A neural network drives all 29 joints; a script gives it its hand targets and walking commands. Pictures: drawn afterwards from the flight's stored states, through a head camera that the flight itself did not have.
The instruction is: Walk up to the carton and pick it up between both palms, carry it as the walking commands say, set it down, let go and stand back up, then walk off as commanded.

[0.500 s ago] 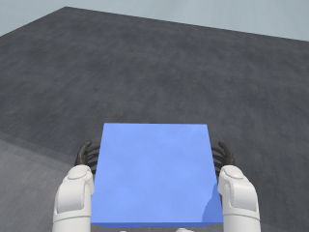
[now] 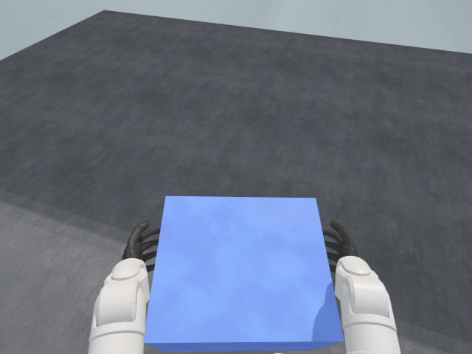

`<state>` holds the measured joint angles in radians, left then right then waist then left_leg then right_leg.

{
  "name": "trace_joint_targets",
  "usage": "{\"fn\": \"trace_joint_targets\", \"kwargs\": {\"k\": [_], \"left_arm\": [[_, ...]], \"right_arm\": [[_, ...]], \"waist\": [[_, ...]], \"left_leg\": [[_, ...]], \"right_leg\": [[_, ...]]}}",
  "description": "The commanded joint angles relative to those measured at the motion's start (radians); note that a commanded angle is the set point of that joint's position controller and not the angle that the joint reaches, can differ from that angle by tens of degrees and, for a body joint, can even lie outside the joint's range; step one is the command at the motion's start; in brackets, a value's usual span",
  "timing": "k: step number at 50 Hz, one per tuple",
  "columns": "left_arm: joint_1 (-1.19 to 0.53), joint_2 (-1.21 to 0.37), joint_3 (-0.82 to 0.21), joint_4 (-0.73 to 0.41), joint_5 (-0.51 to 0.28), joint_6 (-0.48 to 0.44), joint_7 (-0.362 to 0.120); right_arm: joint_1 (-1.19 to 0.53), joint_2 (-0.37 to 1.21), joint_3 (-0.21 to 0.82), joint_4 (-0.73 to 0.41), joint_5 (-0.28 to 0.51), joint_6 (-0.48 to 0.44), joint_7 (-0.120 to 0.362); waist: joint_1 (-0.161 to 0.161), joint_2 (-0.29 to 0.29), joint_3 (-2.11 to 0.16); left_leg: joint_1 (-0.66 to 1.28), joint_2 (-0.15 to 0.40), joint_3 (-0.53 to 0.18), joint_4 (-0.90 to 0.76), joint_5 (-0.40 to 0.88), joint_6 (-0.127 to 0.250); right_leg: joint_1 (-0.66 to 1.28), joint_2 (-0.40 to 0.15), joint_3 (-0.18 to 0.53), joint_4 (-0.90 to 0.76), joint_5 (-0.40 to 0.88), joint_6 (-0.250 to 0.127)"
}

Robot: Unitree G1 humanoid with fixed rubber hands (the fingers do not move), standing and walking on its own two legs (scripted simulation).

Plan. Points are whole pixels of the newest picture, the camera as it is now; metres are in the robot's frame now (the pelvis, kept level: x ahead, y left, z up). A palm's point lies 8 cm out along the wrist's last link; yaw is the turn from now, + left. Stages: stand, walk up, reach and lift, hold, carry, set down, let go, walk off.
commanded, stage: carry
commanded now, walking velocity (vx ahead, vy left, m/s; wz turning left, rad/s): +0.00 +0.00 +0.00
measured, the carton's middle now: (240, 275) +0.28 -0.01 -0.06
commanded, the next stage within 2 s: none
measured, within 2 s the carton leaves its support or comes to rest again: neither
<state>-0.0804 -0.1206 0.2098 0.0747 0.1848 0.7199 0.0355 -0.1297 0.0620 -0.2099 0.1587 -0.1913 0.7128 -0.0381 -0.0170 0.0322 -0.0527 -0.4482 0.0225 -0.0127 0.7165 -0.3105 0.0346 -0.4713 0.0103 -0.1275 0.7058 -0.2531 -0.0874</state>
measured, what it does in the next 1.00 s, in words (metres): stands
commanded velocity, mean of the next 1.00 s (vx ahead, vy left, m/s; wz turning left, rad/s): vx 0.00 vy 0.00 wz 0.00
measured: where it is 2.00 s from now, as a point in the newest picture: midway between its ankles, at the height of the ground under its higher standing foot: outside the picture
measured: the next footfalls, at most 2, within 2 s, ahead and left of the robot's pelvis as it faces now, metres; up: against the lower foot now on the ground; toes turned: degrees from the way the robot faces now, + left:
none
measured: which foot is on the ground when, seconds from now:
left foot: down 0.00-1.00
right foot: down 0.00-1.00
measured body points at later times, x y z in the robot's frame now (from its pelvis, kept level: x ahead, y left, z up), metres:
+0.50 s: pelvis -0.03 +0.01 +0.01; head -0.04 +0.01 +0.46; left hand +0.25 +0.19 +0.03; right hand +0.24 -0.18 +0.02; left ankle +0.06 +0.14 -0.71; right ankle +0.08 -0.07 -0.71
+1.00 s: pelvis -0.03 +0.02 +0.01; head -0.03 +0.01 +0.46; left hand +0.26 +0.20 +0.03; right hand +0.26 -0.17 +0.02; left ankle +0.06 +0.14 -0.71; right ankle +0.08 -0.07 -0.71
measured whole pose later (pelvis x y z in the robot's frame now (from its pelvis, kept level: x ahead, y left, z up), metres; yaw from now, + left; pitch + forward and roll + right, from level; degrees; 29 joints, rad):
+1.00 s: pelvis -0.03 +0.02 +0.01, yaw +0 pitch +2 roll +1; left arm -0.12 -0.09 0.22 0.08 0.18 0.71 0.04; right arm -0.15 0.09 -0.21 0.14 -0.19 0.71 -0.07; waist -0.02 0.01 -0.05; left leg -0.43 -0.01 0.01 0.56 -0.16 0.00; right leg -0.46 -0.03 -0.12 0.56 -0.13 -0.06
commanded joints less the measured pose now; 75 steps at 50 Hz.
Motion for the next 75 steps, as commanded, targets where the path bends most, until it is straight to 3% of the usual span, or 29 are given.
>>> {"fn": "trace_joint_targets", "kwargs": {"k": [1, 2, 4, 7, 13, 14, 15, 16, 17, 18, 22, 26, 27, 28, 32, 36, 38, 40, 43, 46, 48, 50, 54, 58, 61, 63, 64, 65, 75], "left_arm": [[-0.536, -0.73, -0.616, -0.183, -0.263, -0.056, -0.246], [-0.56, -0.699, -0.636, -0.283, -0.303, -0.039, -0.231], [-0.464, -0.633, -0.617, -0.1, -0.231, -0.011, -0.242], [-0.567, -0.613, -0.603, -0.26, -0.297, -0.01, -0.212], [-0.521, -0.586, -0.562, 0.015, -0.2, 0.004, -0.23], [-0.616, -0.605, -0.576, -0.108, -0.241, -0.017, -0.224], [-0.516, -0.61, -0.572, -0.02, -0.218, -0.014, -0.236], [-0.592, -0.639, -0.58, -0.163, -0.272, -0.026, -0.223], [-0.579, -0.624, -0.572, -0.051, -0.229, -0.024, -0.236], [-0.605, -0.652, -0.598, -0.165, -0.275, -0.025, -0.223], [-0.625, -0.64, -0.584, -0.071, -0.227, -0.038, -0.245], [-0.586, -0.673, -0.624, -0.219, -0.3, -0.029, -0.224], [-0.541, -0.664, -0.623, -0.228, -0.297, -0.021, -0.216], [-0.515, -0.62, -0.588, -0.087, -0.232, -0.018, -0.232], [-0.603, -0.652, -0.615, -0.191, -0.279, -0.048, -0.239], [-0.55, -0.648, -0.595, -0.051, -0.215, -0.037, -0.25], [-0.601, -0.674, -0.614, -0.254, -0.297, -0.051, -0.236], [-0.485, -0.642, -0.589, -0.049, -0.231, -0.024, -0.245], [-0.567, -0.638, -0.604, -0.273, -0.306, -0.023, -0.213], [-0.517, -0.61, -0.551, 0.049, -0.172, -0.031, -0.249], [-0.6, -0.685, -0.613, -0.223, -0.288, -0.052, -0.235], [-0.517, -0.661, -0.585, -0.002, -0.203, -0.037, -0.255], [-0.567, -0.671, -0.584, -0.199, -0.285, -0.03, -0.229], [-0.566, -0.646, -0.561, -0.03, -0.197, -0.031, -0.246], [-0.582, -0.676, -0.561, -0.014, -0.198, -0.046, -0.254], [-0.626, -0.708, -0.598, -0.176, -0.276, -0.037, -0.244], [-0.52, -0.68, -0.554, 0.083, -0.181, -0.028, -0.266], [-0.594, -0.706, -0.592, -0.088, -0.238, -0.043, -0.263], [-0.611, -0.794, -0.629, -0.029, -0.252, -0.048, -0.297]], "right_arm": [[-0.609, 0.792, 0.662, -0.245, 0.314, -0.061, 0.258], [-0.566, 0.784, 0.635, -0.288, 0.332, -0.046, 0.239], [-0.377, 0.733, 0.581, -0.066, 0.232, -0.02, 0.251], [-0.532, 0.702, 0.571, -0.282, 0.31, -0.024, 0.217], [-0.505, 0.674, 0.517, -0.028, 0.211, -0.018, 0.232], [-0.535, 0.707, 0.524, -0.074, 0.246, -0.031, 0.232], [-0.504, 0.705, 0.555, -0.066, 0.239, -0.037, 0.241], [-0.64, 0.722, 0.581, -0.248, 0.309, -0.05, 0.226], [-0.59, 0.712, 0.552, -0.105, 0.244, -0.048, 0.236], [-0.611, 0.72, 0.56, -0.214, 0.281, -0.05, 0.22], [-0.586, 0.74, 0.558, -0.069, 0.25, -0.053, 0.246], [-0.556, 0.755, 0.602, -0.252, 0.314, -0.048, 0.223], [-0.545, 0.712, 0.595, -0.301, 0.311, -0.048, 0.219], [-0.504, 0.703, 0.568, -0.128, 0.247, -0.043, 0.232], [-0.604, 0.738, 0.609, -0.236, 0.307, -0.072, 0.238], [-0.558, 0.721, 0.579, -0.083, 0.237, -0.06, 0.252], [-0.648, 0.751, 0.634, -0.314, 0.33, -0.071, 0.229], [-0.51, 0.703, 0.594, -0.14, 0.249, -0.045, 0.237], [-0.519, 0.716, 0.59, -0.302, 0.317, -0.037, 0.209], [-0.55, 0.686, 0.558, -0.022, 0.197, -0.055, 0.245], [-0.635, 0.752, 0.619, -0.294, 0.321, -0.072, 0.232], [-0.535, 0.724, 0.583, -0.073, 0.219, -0.059, 0.252], [-0.608, 0.734, 0.609, -0.302, 0.313, -0.05, 0.226], [-0.562, 0.724, 0.562, -0.06, 0.224, -0.045, 0.258], [-0.613, 0.751, 0.582, -0.077, 0.232, -0.063, 0.261], [-0.608, 0.778, 0.599, -0.214, 0.292, -0.051, 0.245], [-0.527, 0.736, 0.56, 0.015, 0.199, -0.047, 0.269], [-0.624, 0.774, 0.601, -0.148, 0.273, -0.065, 0.265], [-0.596, 0.828, 0.611, -0.088, 0.263, -0.069, 0.293]], "waist": [[0.018, -0.1, -0.374], [0.012, -0.04, -0.356], [0.007, -0.014, -0.337], [0.003, -0.08, -0.263], [-0.003, -0.065, -0.241], [-0.004, -0.024, -0.225], [0.003, -0.049, -0.249], [0.004, -0.082, -0.262], [-0.001, -0.096, -0.261], [0.002, -0.002, -0.267], [0.004, -0.015, -0.237], [0.004, -0.057, -0.33], [0.001, 0.003, -0.357], [0.0, -0.047, -0.368], [0.002, -0.018, -0.313], [0.003, 0.005, -0.284], [0.015, -0.006, -0.333], [0.005, -0.065, -0.334], [-0.005, -0.077, -0.342], [-0.01, -0.059, -0.301], [-0.003, -0.031, -0.332], [-0.004, -0.026, -0.34], [-0.003, -0.095, -0.33], [-0.01, -0.033, -0.308], [-0.007, -0.062, -0.338], [-0.011, -0.068, -0.344], [-0.012, -0.028, -0.336], [-0.007, -0.026, -0.312], [-0.007, -0.023, -0.351]], "left_leg": [[0.196, 0.033, -0.041, -0.221, 0.032, 0.036], [0.179, 0.035, -0.05, -0.234, -0.021, 0.031], [0.147, 0.05, -0.065, -0.279, -0.054, 0.024], [0.11, 0.031, -0.026, -0.25, -0.07, 0.012], [0.102, 0.026, -0.032, -0.223, -0.142, 0.021], [0.066, 0.033, -0.057, -0.264, -0.146, 0.025], [0.057, 0.034, -0.062, -0.273, -0.195, 0.026], [0.066, 0.028, -0.061, -0.253, -0.191, 0.024], [0.074, 0.029, -0.058, -0.236, -0.162, 0.03], [0.057, 0.039, -0.083, -0.298, -0.199, 0.031], [-0.01, 0.055, -0.102, -0.348, -0.264, 0.033], [0.09, 0.027, -0.057, -0.243, -0.166, 0.029], [0.113, 0.028, -0.059, -0.263, -0.177, 0.029], [0.095, 0.034, -0.076, -0.265, -0.158, 0.039], [0.048, 0.025, -0.065, -0.273, -0.222, 0.024], [-0.013, 0.063, -0.122, -0.381, -0.26, 0.031], [-0.054, 0.058, -0.106, -0.363, -0.265, 0.033], [0.015, 0.026, -0.057, -0.286, -0.226, 0.022], [0.095, 0.019, -0.046, -0.221, -0.149, 0.023], [0.038, 0.046, -0.103, -0.324, -0.175, 0.03], [0.068, 0.039, -0.082, -0.317, -0.149, 0.017], [0.041, 0.044, -0.082, -0.345, -0.176, 0.02], [0.072, 0.029, -0.051, -0.286, -0.13, 0.015], [0.088, 0.041, -0.083, -0.327, -0.11, 0.022], [0.111, 0.052, -0.069, -0.312, -0.028, 0.022], [0.128, 0.037, -0.056, -0.287, -0.027, 0.027], [0.115, 0.041, -0.055, -0.299, -0.043, 0.02], [0.104, 0.045, -0.067, -0.319, -0.061, 0.024], [0.163, 0.07, -0.058, -0.307, 0.058, 0.045]], "right_leg": [[0.228, -0.201, 0.229, -0.337, -0.078, 0.031], [0.194, -0.188, 0.225, -0.368, -0.172, 0.05], [0.207, -0.189, 0.205, -0.36, -0.185, 0.05], [0.162, -0.211, 0.242, -0.418, -0.301, 0.053], [0.089, -0.207, 0.23, -0.417, -0.361, 0.048], [0.107, -0.198, 0.204, -0.39, -0.318, 0.056], [0.123, -0.185, 0.197, -0.384, -0.334, 0.06], [0.104, -0.184, 0.205, -0.387, -0.353, 0.066], [0.12, -0.186, 0.194, -0.372, -0.322, 0.065], [0.126, -0.173, 0.185, -0.353, -0.313, 0.062], [0.176, -0.149, 0.174, -0.33, -0.295, 0.069], [0.166, -0.179, 0.208, -0.357, -0.264, 0.054], [0.148, -0.174, 0.187, -0.332, -0.257, 0.057], [0.19, -0.171, 0.186, -0.329, -0.232, 0.05], [0.167, -0.176, 0.201, -0.339, -0.282, 0.06], [0.201, -0.13, 0.137, -0.259, -0.171, 0.073], [0.283, -0.102, 0.112, -0.207, -0.144, 0.07], [0.203, -0.161, 0.2, -0.337, -0.255, 0.056], [0.131, -0.179, 0.187, -0.351, -0.251, 0.061], [0.174, -0.16, 0.167, -0.334, -0.198, 0.062], [0.192, -0.155, 0.152, -0.317, -0.155, 0.064], [0.236, -0.146, 0.135, -0.296, -0.158, 0.067], [0.218, -0.167, 0.173, -0.364, -0.197, 0.06], [0.196, -0.17, 0.153, -0.325, -0.151, 0.058], [0.258, -0.168, 0.13, -0.312, -0.046, 0.06], [0.239, -0.174, 0.144, -0.337, -0.075, 0.057], [0.238, -0.178, 0.153, -0.338, -0.094, 0.061], [0.225, -0.175, 0.146, -0.322, -0.094, 0.062], [0.271, -0.179, 0.123, -0.285, 0.013, 0.075]]}}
